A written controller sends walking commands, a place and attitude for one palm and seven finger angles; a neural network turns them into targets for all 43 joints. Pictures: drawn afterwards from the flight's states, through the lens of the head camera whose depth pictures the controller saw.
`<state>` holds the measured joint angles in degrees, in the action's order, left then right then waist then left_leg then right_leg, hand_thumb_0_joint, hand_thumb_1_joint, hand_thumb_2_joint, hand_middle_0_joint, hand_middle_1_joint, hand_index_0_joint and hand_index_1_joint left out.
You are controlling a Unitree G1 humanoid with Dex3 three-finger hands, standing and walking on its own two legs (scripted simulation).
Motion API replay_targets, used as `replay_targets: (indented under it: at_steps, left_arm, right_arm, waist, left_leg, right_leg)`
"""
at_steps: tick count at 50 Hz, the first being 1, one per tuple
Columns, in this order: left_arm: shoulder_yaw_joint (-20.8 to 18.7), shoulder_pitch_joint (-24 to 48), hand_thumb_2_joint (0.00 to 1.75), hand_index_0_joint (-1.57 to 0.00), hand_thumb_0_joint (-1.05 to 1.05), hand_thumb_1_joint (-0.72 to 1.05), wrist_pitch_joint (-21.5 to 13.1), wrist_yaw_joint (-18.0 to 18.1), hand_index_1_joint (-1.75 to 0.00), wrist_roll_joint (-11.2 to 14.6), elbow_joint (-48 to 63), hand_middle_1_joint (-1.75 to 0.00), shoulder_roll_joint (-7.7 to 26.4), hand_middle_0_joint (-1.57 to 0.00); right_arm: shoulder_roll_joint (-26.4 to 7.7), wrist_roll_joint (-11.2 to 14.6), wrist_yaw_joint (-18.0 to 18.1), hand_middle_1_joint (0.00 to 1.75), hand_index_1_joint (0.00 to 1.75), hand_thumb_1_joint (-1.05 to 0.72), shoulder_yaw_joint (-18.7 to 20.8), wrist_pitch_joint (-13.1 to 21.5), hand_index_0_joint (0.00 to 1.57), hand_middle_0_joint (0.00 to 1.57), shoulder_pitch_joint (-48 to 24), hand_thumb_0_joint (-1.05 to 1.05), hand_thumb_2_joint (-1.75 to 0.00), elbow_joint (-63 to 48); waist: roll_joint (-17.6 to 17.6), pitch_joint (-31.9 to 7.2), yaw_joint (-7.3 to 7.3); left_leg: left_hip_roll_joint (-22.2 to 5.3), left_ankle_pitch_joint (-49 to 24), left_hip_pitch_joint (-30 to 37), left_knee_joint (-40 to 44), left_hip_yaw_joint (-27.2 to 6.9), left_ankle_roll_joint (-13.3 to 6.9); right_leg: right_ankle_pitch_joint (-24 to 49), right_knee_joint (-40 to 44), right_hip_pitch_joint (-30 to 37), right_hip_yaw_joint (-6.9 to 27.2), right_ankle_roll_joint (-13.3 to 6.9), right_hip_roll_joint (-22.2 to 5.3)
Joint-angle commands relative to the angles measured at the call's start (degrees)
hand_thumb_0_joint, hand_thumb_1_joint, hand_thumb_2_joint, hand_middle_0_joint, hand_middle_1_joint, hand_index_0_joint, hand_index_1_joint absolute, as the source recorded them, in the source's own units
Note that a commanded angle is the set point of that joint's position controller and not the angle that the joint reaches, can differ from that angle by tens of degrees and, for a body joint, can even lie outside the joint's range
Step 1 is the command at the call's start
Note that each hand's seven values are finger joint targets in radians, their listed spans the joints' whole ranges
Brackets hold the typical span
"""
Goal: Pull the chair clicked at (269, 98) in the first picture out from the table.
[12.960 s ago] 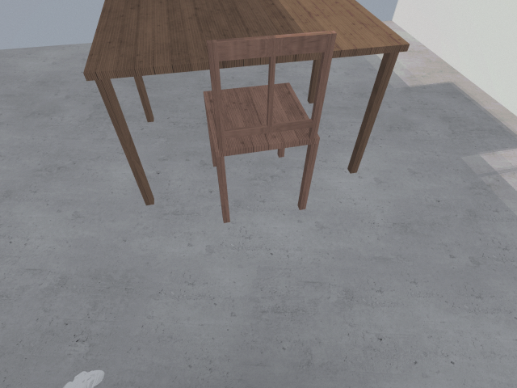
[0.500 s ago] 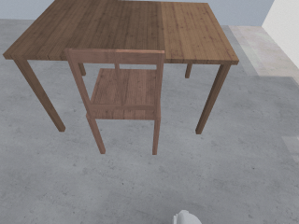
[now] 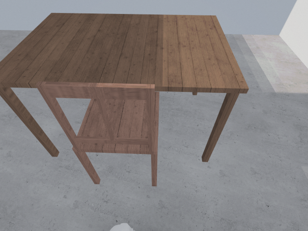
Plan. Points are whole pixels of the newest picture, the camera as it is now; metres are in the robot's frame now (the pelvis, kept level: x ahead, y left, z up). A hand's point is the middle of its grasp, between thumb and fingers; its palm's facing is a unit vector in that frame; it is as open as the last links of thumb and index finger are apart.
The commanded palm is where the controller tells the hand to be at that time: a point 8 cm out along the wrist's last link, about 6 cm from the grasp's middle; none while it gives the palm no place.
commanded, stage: come to a stop and stand still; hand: left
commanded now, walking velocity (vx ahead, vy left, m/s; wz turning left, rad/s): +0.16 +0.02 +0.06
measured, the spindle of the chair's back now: (106, 120) +0.52 +0.24 -0.10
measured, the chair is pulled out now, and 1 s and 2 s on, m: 0.00 0.00 0.00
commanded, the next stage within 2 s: look again from close up in 1.78 s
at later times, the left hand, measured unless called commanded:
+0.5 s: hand out of the picture +0.08 +0.18 -0.18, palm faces +0.07 -0.96 -0.27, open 7.4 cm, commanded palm none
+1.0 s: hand out of the picture +0.10 +0.13 -0.17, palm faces +0.06 -0.97 -0.22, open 7.3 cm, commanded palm none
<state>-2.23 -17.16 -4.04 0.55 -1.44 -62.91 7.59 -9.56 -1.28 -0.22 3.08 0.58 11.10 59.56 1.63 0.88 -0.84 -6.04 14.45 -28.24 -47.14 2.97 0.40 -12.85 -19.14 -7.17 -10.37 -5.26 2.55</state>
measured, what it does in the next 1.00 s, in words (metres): steps on the spot: left foot, then right foot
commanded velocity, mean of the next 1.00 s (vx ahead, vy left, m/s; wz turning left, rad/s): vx -0.07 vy -0.02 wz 0.00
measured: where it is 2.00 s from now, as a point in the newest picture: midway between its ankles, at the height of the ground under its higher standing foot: outside the picture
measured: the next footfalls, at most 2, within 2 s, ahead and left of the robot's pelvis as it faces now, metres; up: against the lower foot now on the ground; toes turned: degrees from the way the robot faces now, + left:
left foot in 0.14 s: +0.12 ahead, +0.12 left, +0.00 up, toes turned +2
right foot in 0.48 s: +0.12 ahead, -0.13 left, +0.00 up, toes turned -3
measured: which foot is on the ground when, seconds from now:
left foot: up 0.00-0.12, down 0.14-1.00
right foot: down 0.00-0.16, up 0.18-0.46, down 0.48-1.00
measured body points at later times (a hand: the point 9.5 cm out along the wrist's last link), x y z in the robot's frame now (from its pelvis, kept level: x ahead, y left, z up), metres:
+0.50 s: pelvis +0.07 -0.02 -0.01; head +0.10 -0.03 +0.43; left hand +0.08 +0.23 -0.16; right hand +0.16 -0.24 -0.17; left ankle +0.09 +0.12 -0.74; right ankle +0.08 -0.13 -0.75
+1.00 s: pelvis +0.08 -0.05 +0.00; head +0.10 -0.06 +0.45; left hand +0.09 +0.18 -0.16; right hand +0.03 -0.26 -0.17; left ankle +0.08 +0.12 -0.74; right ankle +0.08 -0.13 -0.74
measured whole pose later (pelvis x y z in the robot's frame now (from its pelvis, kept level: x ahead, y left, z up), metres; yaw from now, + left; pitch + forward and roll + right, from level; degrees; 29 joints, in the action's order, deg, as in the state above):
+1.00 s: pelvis +0.08 -0.05 +0.00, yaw +1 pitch -1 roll +0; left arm -1.4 -13.7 -0.2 1.9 -0.3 -64.5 8.7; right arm -7.2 -0.8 1.9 0.4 -1.0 19.8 67.5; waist 1.2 2.4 0.5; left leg -5.0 12.3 -9.0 -22.5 -0.3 4.3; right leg -13.2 -23.5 -9.5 -5.4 -3.7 2.0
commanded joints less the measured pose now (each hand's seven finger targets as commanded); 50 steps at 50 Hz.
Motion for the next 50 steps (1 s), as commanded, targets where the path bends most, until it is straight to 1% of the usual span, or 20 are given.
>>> replay_targets:
  at_steps: [1, 3, 5, 6, 7, 8, 9, 12, 16, 19, 22, 24, 25, 26, 27, 31, 33, 39, 42, 50]
  left_arm:
    - [-1.23, -6.77, 0.90, -0.20, 0.00, 0.90, -0.63, 0.41, -0.30, 0.18, 0.14, -0.30, 7.72, -0.20]
    - [-1.23, -6.88, 0.90, -0.20, 0.00, 0.90, -0.36, 0.66, -0.30, 0.29, -0.29, -0.30, 7.67, -0.20]
    - [-0.95, -5.66, 0.90, -0.20, 0.00, 0.90, -0.01, 0.71, -0.30, 0.89, -0.89, -0.30, 7.08, -0.20]
    - [-0.40, -5.74, 0.90, -0.20, 0.00, 0.90, 0.25, 0.73, -0.30, 1.08, -0.83, -0.30, 5.62, -0.20]
    - [0.46, -7.46, 0.90, -0.20, 0.00, 0.90, 0.44, 1.03, -0.30, 1.50, -0.44, -0.30, 2.60, -0.20]
    - [1.12, -8.17, 0.90, -0.20, 0.00, 0.90, 0.77, 1.60, -0.30, 1.91, -0.83, -0.30, 1.80, -0.20]
    - [0.98, -8.37, 0.90, -0.20, 0.00, 0.90, 1.61, 2.12, -0.30, 1.62, -1.34, -0.30, 2.19, -0.20]
    - [0.68, -7.27, 0.90, -0.20, 0.00, 0.90, 3.67, 2.34, -0.30, 1.05, -2.42, -0.30, 3.17, -0.20]
    - [-0.06, -7.23, 0.90, -0.20, 0.00, 0.90, 5.48, 2.03, -0.30, 0.64, -1.02, -0.30, 3.93, -0.20]
    - [-0.48, -6.90, 0.90, -0.20, 0.00, 0.90, 5.88, 1.79, -0.30, 0.28, 0.33, -0.30, 4.11, -0.20]
    - [-0.46, -7.70, 0.90, -0.20, 0.00, 0.90, 4.94, 1.71, -0.30, 0.08, 0.96, -0.30, 5.35, -0.20]
    - [-0.51, -3.18, 0.90, -0.20, 0.00, 0.90, 3.82, 1.76, -0.30, -0.27, 2.36, -0.30, 10.21, -0.20]
    - [-0.51, -0.51, 0.90, -0.20, 0.00, 0.90, 3.70, 1.46, -0.30, 0.05, 3.08, -0.30, 12.19, -0.20]
    - [-0.43, 1.23, 0.90, -0.20, 0.00, 0.90, 3.64, 1.41, -0.30, 0.12, 3.52, -0.30, 12.27, -0.20]
    - [-0.30, 2.18, 0.90, -0.20, 0.00, 0.90, 3.41, 1.47, -0.30, 0.14, 3.47, -0.30, 11.65, -0.20]
    - [0.41, 2.64, 0.90, -0.20, 0.00, 0.90, 2.94, 1.47, -0.30, 1.07, 2.29, -0.30, 9.39, -0.20]
    - [0.58, 2.59, 0.90, -0.20, 0.00, 0.90, 3.01, 1.52, -0.30, 1.08, 2.02, -0.30, 8.45, -0.20]
    - [0.02, 1.49, 0.90, -0.20, 0.00, 0.90, 3.22, 1.44, -0.30, 1.29, 0.76, -0.30, 8.83, -0.20]
    - [-0.11, 1.28, 0.90, -0.20, 0.00, 0.90, 3.29, 1.39, -0.30, 1.35, 0.67, -0.30, 8.51, -0.20]
    - [0.04, -0.30, 0.90, -0.20, 0.00, 0.90, 2.87, 1.44, -0.30, 1.47, -0.13, -0.30, 6.84, -0.20]
  right_arm:
    - [-0.70, 0.07, -0.28, 0.30, 0.30, -0.90, -0.53, 1.92, 0.20, 0.20, -1.88, 0.00, -0.90, -2.91]
    - [-0.65, 0.11, -0.01, 0.30, 0.30, -0.90, -0.76, 2.43, 0.20, 0.20, -0.92, 0.00, -0.90, -2.14]
    - [-1.55, -0.02, 0.65, 0.30, 0.30, -0.90, -0.93, 3.00, 0.20, 0.20, 4.49, 0.00, -0.90, 0.17]
    - [-3.67, -0.17, 1.26, 0.30, 0.30, -0.90, -0.69, 3.45, 0.20, 0.20, 9.01, 0.00, -0.90, 1.68]
    - [-7.58, -0.13, 1.96, 0.30, 0.30, -0.90, -0.18, 3.45, 0.20, 0.20, 12.11, 0.00, -0.90, 2.16]
    - [-7.52, 0.50, 2.53, 0.30, 0.30, -0.90, -0.72, 2.62, 0.20, 0.20, 11.77, 0.00, -0.90, 2.66]
    - [-6.70, 0.71, 3.18, 0.30, 0.30, -0.90, -1.53, 1.98, 0.20, 0.20, 8.36, 0.00, -0.90, 2.49]
    - [-4.55, 0.84, 3.72, 0.30, 0.30, -0.90, -1.66, 0.93, 0.20, 0.20, 0.88, 0.00, -0.90, 1.42]
    - [-7.18, 0.77, 3.60, 0.30, 0.30, -0.90, 0.16, -0.25, 0.20, 0.20, -0.99, 0.00, -0.90, -0.07]
    - [-7.79, 0.38, 3.13, 0.30, 0.30, -0.90, 0.90, -0.86, 0.20, 0.20, -3.12, 0.00, -0.90, -1.14]
    - [-7.31, 0.52, 2.46, 0.30, 0.30, -0.90, 1.09, -1.41, 0.20, 0.20, -4.56, 0.00, -0.90, -1.79]
    - [-3.09, 1.31, 1.83, 0.30, 0.30, -0.90, 0.64, -1.85, 0.20, 0.20, -2.20, 0.00, -0.90, -2.22]
    - [-2.19, 1.30, 1.52, 0.30, 0.30, -0.90, 0.42, -2.24, 0.20, 0.20, -1.00, 0.00, -0.90, -1.94]
    - [-1.76, 0.97, 1.47, 0.30, 0.30, -0.90, 0.33, -2.65, 0.20, 0.20, -1.11, 0.00, -0.90, -1.42]
    - [-1.86, 0.80, 1.51, 0.30, 0.30, -0.90, 0.12, -2.83, 0.20, 0.20, -0.66, 0.00, -0.90, -0.93]
    - [-2.71, 0.79, 1.78, 0.30, 0.30, -0.90, -0.82, -1.12, 0.20, 0.20, 3.45, 0.00, -0.90, 2.07]
    - [-3.40, 0.74, 1.85, 0.30, 0.30, -0.90, -1.19, -0.92, 0.20, 0.20, 3.31, 0.00, -0.90, 2.76]
    - [-2.50, 0.35, 1.99, 0.30, 0.30, -0.90, -1.88, -0.84, 0.20, 0.20, 6.42, 0.00, -0.90, 4.74]
    - [-2.20, 0.33, 2.11, 0.30, 0.30, -0.90, -1.96, -0.83, 0.20, 0.20, 8.17, 0.00, -0.90, 5.41]
    - [-1.54, 0.41, 2.44, 0.30, 0.30, -0.90, -2.18, -0.08, 0.20, 0.20, 11.38, 0.00, -0.90, 6.09]
  waist:
    - [-5.41, 1.13, -1.53]
    - [-4.95, 0.56, -0.98]
    - [-4.46, -1.67, 1.68]
    - [-1.26, -4.65, 3.21]
    - [7.62, -7.67, 3.32]
    - [10.28, -8.23, 2.38]
    - [7.11, -5.45, 0.78]
    - [6.47, 1.58, -0.58]
    - [3.84, -1.23, -0.42]
    - [5.94, -1.65, -0.96]
    - [4.20, -2.12, -2.04]
    - [-8.34, -1.59, 0.80]
    - [-9.66, -0.61, 1.71]
    - [-10.39, -0.11, 1.66]
    - [-12.65, 0.52, 1.88]
    - [-6.58, -1.46, 2.06]
    - [-6.51, 0.62, 1.23]
    - [-1.36, 3.85, 0.25]
    - [-2.42, 4.07, 0.12]
    - [-1.56, 2.52, 0.42]
  left_leg:
    - [1.51, 2.18, -0.36, 7.58, 0.90, -0.80]
    - [2.66, 0.76, 4.57, 12.54, 1.86, -1.07]
    - [4.65, -7.21, 16.22, 21.05, 2.89, -1.62]
    - [0.36, -21.90, 25.79, 22.36, -1.66, -3.06]
    - [-10.59, -45.57, 35.04, 20.34, -12.70, -8.06]
    - [-17.17, -66.25, 34.47, 22.87, -16.19, -13.35]
    - [-16.70, -68.18, 30.26, 23.61, -12.58, -14.10]
    - [-11.98, -55.60, 21.49, 26.43, -8.12, -10.68]
    - [-11.15, -42.52, 20.13, 27.13, -7.13, -9.84]
    - [-10.41, -31.39, 16.43, 26.83, -6.13, -9.44]
    - [-5.82, -18.56, 14.92, 21.90, -4.30, -5.64]
    - [2.72, -0.26, 14.13, 15.29, 0.37, -0.16]
    - [4.64, 5.94, 16.27, 13.97, 0.75, 0.62]
    - [4.39, 7.62, 17.64, 12.81, -0.24, 0.62]
    - [3.72, 7.92, 17.70, 12.98, -0.76, 0.55]
    - [1.88, -7.41, 20.67, 21.58, -3.72, -0.10]
    - [0.94, -6.26, 19.34, 24.20, -4.46, 0.08]
    - [1.33, -4.50, 17.27, 25.56, -3.40, 0.64]
    - [1.25, -3.39, 17.21, 26.09, -3.33, 0.65]
    - [0.73, -7.19, 17.92, 26.62, -3.77, 0.55]
  right_leg:
    - [24.71, 4.51, 6.45, 12.81, -5.78, -18.48]
    - [29.00, 0.92, 6.45, 11.79, -4.81, -17.79]
    - [31.10, -7.06, 3.06, 8.44, -1.85, -14.31]
    - [27.21, -15.40, -1.93, 6.43, 1.04, -10.98]
    - [8.57, -23.49, -12.10, 3.76, 4.19, -6.21]
    - [-19.81, -29.65, -13.64, 5.71, 5.64, -4.55]
    - [-24.00, -29.33, -12.09, 9.32, 5.98, -6.02]
    - [-16.14, -24.43, -9.76, 9.55, 6.50, -7.59]
    - [-10.58, -23.82, -8.81, 8.08, 6.82, -6.42]
    - [-8.77, -22.75, -7.17, 7.70, 6.58, -6.09]
    - [2.93, -10.78, -3.93, 8.75, 6.32, -6.05]
    - [13.46, -1.72, -7.05, 20.81, 2.34, -15.24]
    - [11.56, 1.26, -11.32, 21.97, -0.41, -18.98]
    - [8.62, 2.72, -13.24, 22.25, -1.74, -18.54]
    - [5.77, 3.75, -13.66, 21.84, -1.83, -17.26]
    - [9.89, -1.07, -8.11, 15.87, 1.72, -11.93]
    - [3.85, 0.80, -7.51, 15.46, 3.10, -10.28]
    - [-2.72, 4.40, -5.34, 15.57, 3.35, -9.97]
    - [-4.64, 5.32, -4.79, 15.08, 3.12, -9.65]
    - [1.30, 3.57, -3.01, 13.88, 2.66, -9.25]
